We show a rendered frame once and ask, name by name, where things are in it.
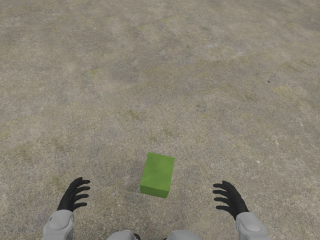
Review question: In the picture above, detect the robot right forearm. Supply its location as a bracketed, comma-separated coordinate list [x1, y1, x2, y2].
[235, 212, 271, 240]

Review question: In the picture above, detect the right robot thigh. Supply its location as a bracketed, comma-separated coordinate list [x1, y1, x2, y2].
[166, 230, 202, 240]

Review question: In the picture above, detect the right robot hand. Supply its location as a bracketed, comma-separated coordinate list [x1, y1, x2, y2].
[212, 180, 249, 221]

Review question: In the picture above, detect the carton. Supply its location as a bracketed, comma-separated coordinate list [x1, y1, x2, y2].
[140, 152, 175, 199]

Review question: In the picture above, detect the left robot hand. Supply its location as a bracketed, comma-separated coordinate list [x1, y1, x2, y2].
[57, 177, 90, 212]

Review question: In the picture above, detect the robot left forearm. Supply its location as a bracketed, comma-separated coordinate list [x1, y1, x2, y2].
[41, 209, 74, 240]

